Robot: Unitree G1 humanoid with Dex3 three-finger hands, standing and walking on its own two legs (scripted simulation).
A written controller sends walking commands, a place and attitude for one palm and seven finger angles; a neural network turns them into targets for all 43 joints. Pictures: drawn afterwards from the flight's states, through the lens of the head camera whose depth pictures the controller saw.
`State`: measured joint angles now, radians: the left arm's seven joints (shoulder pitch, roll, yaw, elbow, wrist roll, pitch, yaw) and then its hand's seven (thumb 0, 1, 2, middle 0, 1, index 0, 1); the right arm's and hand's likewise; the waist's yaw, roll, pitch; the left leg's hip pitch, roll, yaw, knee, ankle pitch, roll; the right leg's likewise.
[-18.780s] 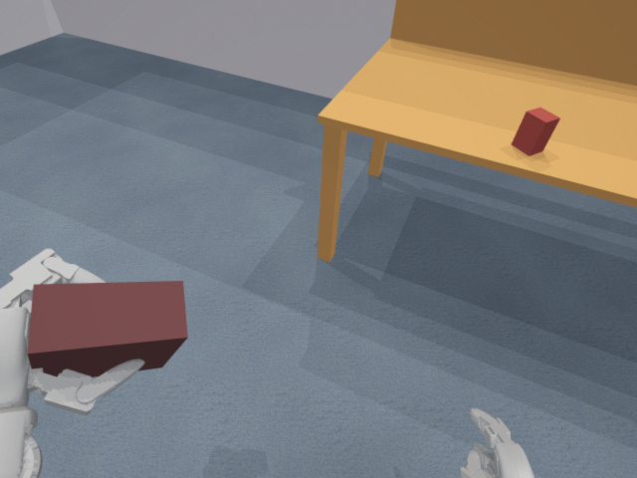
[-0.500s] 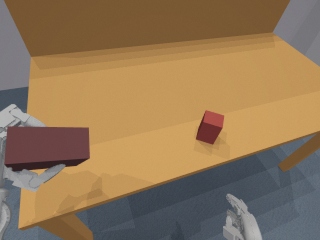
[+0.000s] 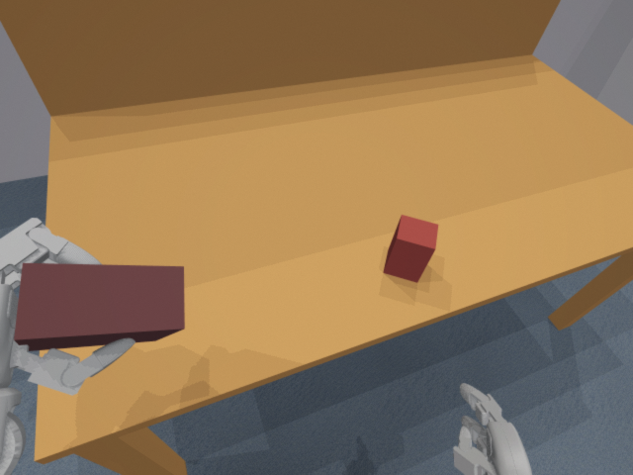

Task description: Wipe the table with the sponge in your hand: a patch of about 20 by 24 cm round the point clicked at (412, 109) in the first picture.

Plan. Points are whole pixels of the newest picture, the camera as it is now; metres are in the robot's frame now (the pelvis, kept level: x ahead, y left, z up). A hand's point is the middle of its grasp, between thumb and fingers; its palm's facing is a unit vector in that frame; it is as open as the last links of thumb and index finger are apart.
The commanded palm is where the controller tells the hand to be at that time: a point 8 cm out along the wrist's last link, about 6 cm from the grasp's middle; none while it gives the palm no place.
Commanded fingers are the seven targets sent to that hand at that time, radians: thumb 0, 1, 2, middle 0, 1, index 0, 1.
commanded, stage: look again from close up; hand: left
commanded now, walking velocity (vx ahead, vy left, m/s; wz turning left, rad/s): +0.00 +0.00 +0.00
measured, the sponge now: (125, 309) +0.23 +0.21 +0.14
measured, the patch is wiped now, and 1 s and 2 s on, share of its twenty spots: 0.00 0.00 0.00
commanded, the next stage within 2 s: turn the palm down, sponge in hand in 0.12 s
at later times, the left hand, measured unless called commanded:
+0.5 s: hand (111, 322) +0.22 +0.22 +0.13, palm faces +0.26 -0.77 -0.58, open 9.9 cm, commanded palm +0.17 +0.26 +0.17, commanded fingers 0.00 0.10 1.30 -1.20 -1.60 -1.20 -1.60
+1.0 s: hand (131, 324) +0.22 +0.20 +0.13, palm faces +0.26 -0.52 -0.82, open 9.9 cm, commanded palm +0.18 +0.24 +0.16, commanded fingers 0.00 0.10 1.30 -1.20 -1.60 -1.20 -1.60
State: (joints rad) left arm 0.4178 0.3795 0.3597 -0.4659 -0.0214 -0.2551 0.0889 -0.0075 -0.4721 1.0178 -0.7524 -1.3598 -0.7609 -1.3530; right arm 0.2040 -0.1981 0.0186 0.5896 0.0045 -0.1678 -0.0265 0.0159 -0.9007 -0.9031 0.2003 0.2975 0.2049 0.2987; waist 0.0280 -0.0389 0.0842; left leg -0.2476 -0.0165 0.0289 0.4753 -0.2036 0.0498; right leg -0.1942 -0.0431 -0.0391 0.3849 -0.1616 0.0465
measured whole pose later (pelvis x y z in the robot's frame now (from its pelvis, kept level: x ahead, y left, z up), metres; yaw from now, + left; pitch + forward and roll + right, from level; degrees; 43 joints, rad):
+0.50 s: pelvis +0.00 -0.03 -0.01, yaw +0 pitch -2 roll +0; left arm 0.39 0.46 0.32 -0.43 0.05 0.05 0.00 -0.01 -0.47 1.02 -0.75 -1.36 -0.76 -1.35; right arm 0.15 -0.25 0.05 0.57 0.01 -0.10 -0.01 0.02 -0.90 -0.90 0.20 0.30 0.21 0.30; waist 0.03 0.02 0.03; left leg -0.27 -0.01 0.02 0.55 -0.25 0.01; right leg -0.26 -0.03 -0.02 0.57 -0.26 0.01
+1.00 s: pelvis +0.02 -0.07 -0.02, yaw +2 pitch +1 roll +0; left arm 0.46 0.58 0.34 -0.38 0.23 -0.08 0.06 0.00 -0.47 1.02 -0.76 -1.35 -0.77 -1.35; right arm 0.20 -0.26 -0.01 0.60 0.00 -0.07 -0.08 0.02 -0.90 -0.90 0.20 0.30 0.20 0.30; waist 0.06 0.05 -0.01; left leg -0.34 0.04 -0.03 0.64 -0.31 -0.04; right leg -0.33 0.02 -0.08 0.65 -0.34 -0.05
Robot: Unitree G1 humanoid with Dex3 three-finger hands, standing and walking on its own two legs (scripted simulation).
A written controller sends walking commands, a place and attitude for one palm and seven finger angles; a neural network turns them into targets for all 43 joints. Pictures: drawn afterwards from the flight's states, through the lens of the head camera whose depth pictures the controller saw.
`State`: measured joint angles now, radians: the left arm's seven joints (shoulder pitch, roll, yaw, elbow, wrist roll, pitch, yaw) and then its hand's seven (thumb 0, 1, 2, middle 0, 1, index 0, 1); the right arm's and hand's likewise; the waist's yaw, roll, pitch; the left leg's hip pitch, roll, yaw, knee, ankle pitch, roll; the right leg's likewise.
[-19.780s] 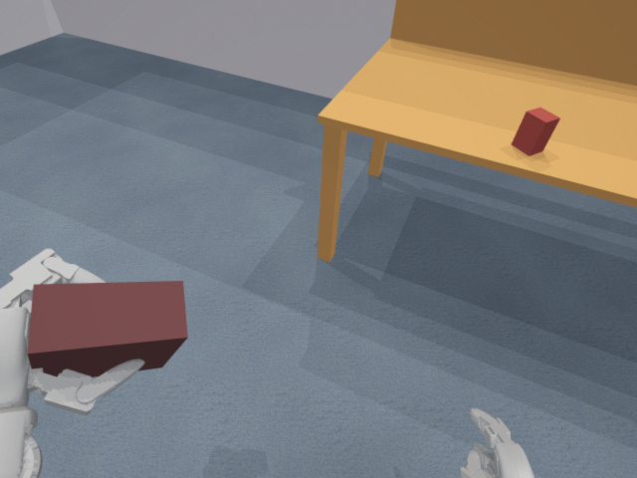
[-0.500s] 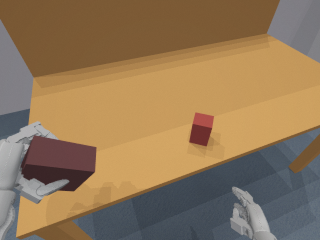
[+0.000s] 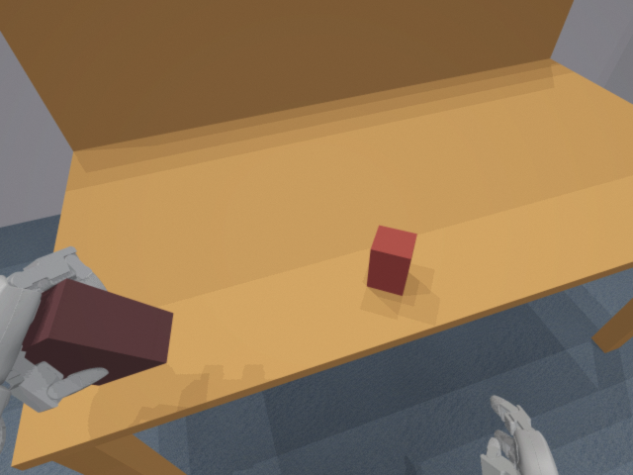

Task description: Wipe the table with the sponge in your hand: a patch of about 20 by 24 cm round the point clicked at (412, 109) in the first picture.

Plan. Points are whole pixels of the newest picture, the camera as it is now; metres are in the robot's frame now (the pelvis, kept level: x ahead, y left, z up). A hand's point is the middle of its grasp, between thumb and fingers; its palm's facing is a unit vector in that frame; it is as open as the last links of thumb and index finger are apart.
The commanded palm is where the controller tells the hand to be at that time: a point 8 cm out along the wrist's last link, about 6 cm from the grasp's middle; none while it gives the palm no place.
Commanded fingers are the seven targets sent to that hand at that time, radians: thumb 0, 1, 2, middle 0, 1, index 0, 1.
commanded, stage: turn the palm down, sponge in hand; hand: left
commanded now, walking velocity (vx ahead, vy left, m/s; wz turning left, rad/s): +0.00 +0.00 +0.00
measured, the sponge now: (102, 342) +0.21 +0.26 +0.11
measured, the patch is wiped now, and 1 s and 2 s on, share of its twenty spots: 0.00 0.00 0.00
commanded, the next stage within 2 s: move the sponge above the wiping area in 1.42 s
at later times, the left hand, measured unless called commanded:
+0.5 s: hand (30, 340) +0.20 +0.32 +0.13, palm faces +0.20 -0.29 -0.94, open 9.9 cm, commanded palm +0.18 +0.32 +0.18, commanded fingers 0.00 0.10 1.30 -1.20 -1.60 -1.20 -1.60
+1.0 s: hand (31, 341) +0.21 +0.33 +0.11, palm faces +0.06 -0.10 -0.99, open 9.9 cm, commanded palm +0.18 +0.32 +0.17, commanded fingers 0.00 0.10 1.30 -1.20 -1.60 -1.20 -1.60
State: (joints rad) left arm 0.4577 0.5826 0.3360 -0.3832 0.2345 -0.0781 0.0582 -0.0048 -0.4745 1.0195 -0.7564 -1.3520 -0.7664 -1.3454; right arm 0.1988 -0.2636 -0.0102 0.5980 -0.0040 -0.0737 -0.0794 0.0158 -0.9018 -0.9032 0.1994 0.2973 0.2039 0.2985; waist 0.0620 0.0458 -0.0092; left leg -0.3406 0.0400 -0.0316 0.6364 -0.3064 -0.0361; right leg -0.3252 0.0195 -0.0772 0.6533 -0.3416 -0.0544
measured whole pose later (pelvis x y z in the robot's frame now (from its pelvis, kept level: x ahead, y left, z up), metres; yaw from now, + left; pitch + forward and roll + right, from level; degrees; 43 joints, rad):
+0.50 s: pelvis -0.01 +0.03 +0.01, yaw +0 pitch -2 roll +0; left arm 0.34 0.55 0.14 -0.32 0.57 0.21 0.10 0.00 -0.47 1.02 -0.76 -1.35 -0.77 -1.34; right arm 0.13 -0.24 0.04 0.59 0.04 0.00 -0.10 0.02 -0.90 -0.90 0.20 0.30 0.20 0.30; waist 0.09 0.08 -0.02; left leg -0.28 0.01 -0.01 0.59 -0.28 0.00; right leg -0.26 -0.01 -0.05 0.58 -0.29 -0.01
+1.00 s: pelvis -0.01 +0.05 +0.02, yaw +0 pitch -4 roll +0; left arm 0.19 0.51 -0.03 -0.19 0.87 0.33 0.03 0.00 -0.47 1.02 -0.76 -1.35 -0.77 -1.34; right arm 0.02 -0.25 0.05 0.66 0.03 0.02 -0.07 0.02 -0.90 -0.90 0.20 0.30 0.20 0.30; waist 0.13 0.10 0.02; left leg -0.16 -0.01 0.00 0.43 -0.20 0.02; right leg -0.14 -0.03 -0.04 0.43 -0.22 0.00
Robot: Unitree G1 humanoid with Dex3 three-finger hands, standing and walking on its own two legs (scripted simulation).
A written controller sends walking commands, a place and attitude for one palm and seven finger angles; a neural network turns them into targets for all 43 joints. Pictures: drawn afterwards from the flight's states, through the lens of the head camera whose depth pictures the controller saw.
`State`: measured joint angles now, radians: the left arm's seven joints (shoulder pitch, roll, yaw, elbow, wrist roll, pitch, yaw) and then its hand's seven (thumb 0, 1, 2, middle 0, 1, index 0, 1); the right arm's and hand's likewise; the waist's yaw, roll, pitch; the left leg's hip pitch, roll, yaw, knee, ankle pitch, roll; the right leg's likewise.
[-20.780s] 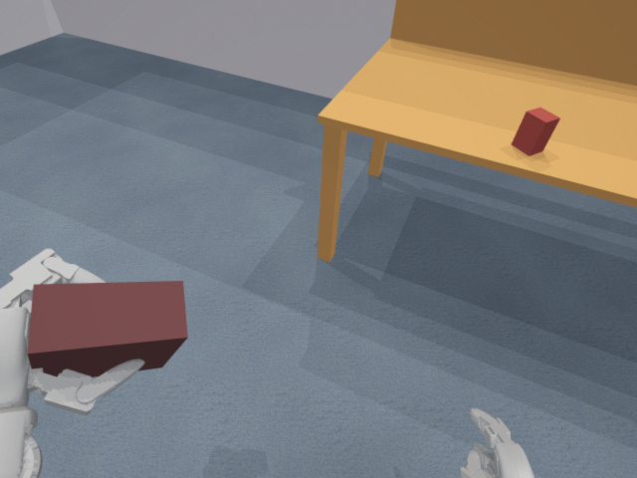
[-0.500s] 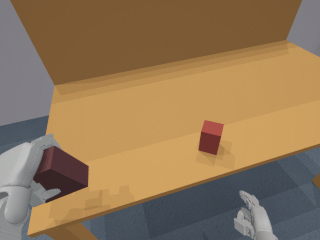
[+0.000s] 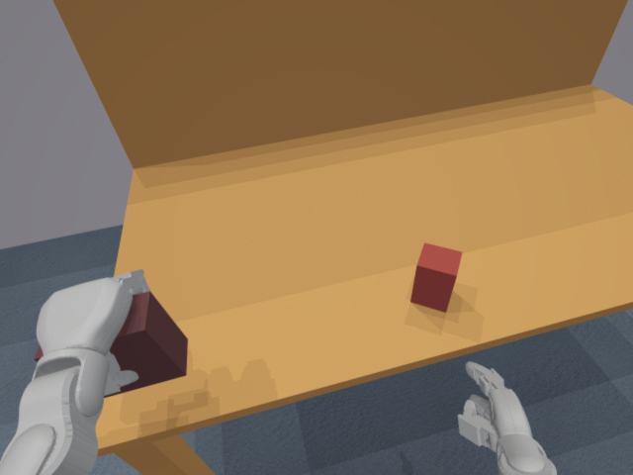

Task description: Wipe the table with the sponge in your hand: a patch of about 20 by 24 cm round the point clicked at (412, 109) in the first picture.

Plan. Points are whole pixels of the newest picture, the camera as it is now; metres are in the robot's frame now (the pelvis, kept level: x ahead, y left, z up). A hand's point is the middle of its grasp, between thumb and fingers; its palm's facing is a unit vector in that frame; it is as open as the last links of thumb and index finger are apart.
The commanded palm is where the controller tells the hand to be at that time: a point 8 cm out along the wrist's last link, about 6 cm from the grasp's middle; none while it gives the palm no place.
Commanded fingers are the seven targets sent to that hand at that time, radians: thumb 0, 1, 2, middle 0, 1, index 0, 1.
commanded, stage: turn the palm down, sponge in hand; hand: left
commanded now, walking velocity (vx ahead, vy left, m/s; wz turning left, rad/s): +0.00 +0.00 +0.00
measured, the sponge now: (128, 355) +0.21 +0.29 +0.05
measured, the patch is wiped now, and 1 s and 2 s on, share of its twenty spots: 0.00 0.00 0.00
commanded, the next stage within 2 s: move the sponge above the wiping area in 0.42 s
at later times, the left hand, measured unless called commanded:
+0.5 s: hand (131, 335) +0.22 +0.27 +0.09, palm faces +0.05 -0.07 -1.00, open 9.9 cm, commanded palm +0.19 +0.26 +0.15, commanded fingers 0.00 0.10 1.30 -1.20 -1.60 -1.20 -1.60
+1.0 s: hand (148, 331) +0.24 +0.27 +0.07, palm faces +0.02 -0.08 -1.00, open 9.9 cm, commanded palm +0.21 +0.26 +0.13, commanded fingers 0.00 0.10 1.30 -1.20 -1.60 -1.20 -1.60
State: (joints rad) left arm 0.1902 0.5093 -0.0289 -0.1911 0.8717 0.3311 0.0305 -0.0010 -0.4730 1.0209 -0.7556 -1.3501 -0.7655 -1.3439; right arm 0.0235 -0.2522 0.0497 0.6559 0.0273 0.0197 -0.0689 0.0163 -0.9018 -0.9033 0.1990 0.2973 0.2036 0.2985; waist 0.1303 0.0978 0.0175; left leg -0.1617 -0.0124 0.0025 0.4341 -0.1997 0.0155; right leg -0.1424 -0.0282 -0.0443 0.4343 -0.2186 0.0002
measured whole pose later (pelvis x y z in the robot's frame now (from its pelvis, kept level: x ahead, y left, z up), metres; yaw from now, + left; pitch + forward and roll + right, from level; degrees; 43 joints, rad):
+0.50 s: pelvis +0.00 -0.01 +0.00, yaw -1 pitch -5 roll +0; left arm 0.18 0.49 -0.05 -0.16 0.90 0.33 0.04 0.00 -0.47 1.02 -0.75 -1.35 -0.76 -1.34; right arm 0.02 -0.26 0.03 0.68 0.03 0.01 -0.06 0.02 -0.90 -0.90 0.20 0.30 0.20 0.30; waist 0.13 0.11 0.02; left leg -0.13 0.01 0.00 0.41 -0.19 0.00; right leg -0.12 -0.01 -0.04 0.42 -0.21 -0.02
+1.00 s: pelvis +0.00 -0.01 +0.00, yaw -1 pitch -4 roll +0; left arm 0.12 0.45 -0.09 -0.05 0.93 0.34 0.07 0.00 -0.47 1.02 -0.75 -1.35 -0.76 -1.34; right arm 0.02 -0.26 0.03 0.69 0.04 0.01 -0.07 0.02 -0.90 -0.90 0.20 0.30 0.20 0.30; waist 0.12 0.10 0.01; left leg -0.14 0.01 0.01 0.41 -0.19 0.00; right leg -0.14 -0.01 -0.03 0.43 -0.22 -0.02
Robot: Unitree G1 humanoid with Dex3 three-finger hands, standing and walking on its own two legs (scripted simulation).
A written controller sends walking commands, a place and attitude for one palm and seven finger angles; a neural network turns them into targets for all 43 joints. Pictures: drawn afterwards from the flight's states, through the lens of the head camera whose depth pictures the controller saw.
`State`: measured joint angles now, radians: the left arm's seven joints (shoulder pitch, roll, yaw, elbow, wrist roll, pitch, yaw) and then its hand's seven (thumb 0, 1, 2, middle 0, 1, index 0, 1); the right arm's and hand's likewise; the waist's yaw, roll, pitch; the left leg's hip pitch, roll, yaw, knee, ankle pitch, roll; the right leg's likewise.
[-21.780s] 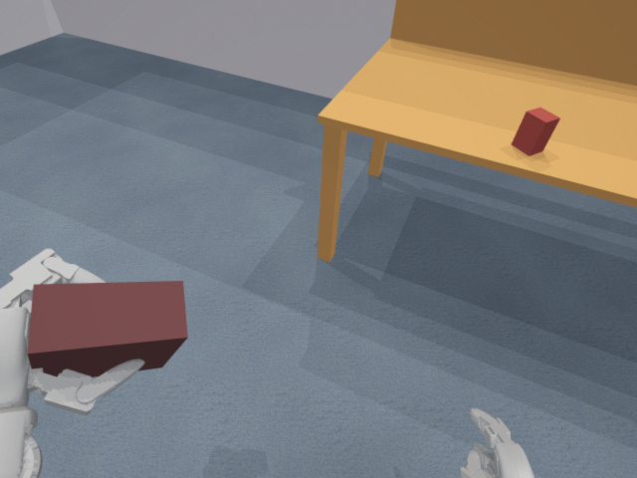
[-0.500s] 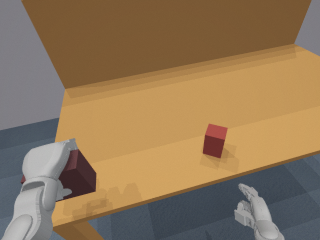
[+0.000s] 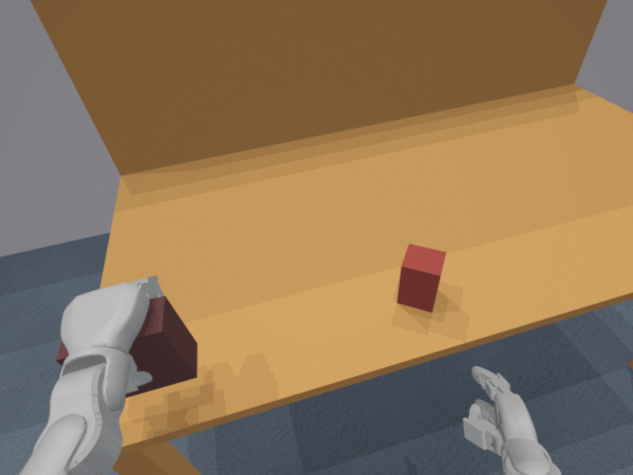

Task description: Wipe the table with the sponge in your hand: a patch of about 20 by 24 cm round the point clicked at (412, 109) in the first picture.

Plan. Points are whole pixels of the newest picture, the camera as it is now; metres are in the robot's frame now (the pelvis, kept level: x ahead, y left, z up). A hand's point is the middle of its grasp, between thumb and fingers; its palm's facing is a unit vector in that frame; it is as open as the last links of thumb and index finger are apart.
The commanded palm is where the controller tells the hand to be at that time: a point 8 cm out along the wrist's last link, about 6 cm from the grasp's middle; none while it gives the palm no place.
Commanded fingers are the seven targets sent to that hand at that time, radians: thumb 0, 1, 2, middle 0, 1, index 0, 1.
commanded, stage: move the sponge above the wiping area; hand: left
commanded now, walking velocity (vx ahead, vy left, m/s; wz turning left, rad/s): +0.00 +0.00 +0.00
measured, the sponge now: (141, 358) +0.22 +0.29 +0.03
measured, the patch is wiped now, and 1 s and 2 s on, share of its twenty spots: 0.00 0.00 0.00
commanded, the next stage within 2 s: lower the sponge onto the table in 1.82 s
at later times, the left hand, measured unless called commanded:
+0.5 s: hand (141, 339) +0.24 +0.29 +0.05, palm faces -0.02 -0.10 -1.00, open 9.9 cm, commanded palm +0.22 +0.28 +0.11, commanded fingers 0.00 0.10 1.30 -1.20 -1.60 -1.20 -1.60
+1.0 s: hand (152, 343) +0.25 +0.28 +0.03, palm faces -0.03 -0.09 -1.00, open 9.9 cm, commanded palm +0.23 +0.27 +0.09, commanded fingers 0.00 0.10 1.30 -1.20 -1.60 -1.20 -1.60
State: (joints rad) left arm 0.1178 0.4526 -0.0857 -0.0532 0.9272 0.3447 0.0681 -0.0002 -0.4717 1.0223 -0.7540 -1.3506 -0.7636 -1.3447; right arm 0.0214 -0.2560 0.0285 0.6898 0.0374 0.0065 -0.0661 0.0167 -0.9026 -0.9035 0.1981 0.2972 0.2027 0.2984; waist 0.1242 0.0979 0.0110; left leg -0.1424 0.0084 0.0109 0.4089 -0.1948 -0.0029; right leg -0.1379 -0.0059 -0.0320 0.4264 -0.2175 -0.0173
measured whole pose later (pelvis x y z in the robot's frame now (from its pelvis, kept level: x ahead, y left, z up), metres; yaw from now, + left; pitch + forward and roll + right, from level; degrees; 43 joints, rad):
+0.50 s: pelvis +0.01 +0.01 +0.00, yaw +0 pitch -2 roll +0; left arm 0.12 0.42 -0.11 0.00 0.95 0.35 0.10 0.00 -0.47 1.02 -0.75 -1.35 -0.76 -1.35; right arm 0.03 -0.25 0.02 0.69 0.04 0.02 -0.05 0.02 -0.90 -0.90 0.20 0.30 0.20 0.30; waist 0.12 0.09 -0.01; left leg -0.17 0.00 0.01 0.42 -0.22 0.01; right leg -0.16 -0.01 -0.03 0.43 -0.23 -0.01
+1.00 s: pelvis +0.01 +0.00 +0.00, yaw +0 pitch -2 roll +0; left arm 0.08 0.39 -0.13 0.11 0.97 0.35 0.15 0.00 -0.47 1.02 -0.75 -1.35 -0.76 -1.35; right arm 0.04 -0.25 0.01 0.69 0.05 0.02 -0.06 0.02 -0.90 -0.90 0.20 0.30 0.20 0.30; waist 0.11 0.08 -0.02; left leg -0.19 0.01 0.01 0.44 -0.22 0.00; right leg -0.18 -0.01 -0.03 0.45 -0.24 -0.01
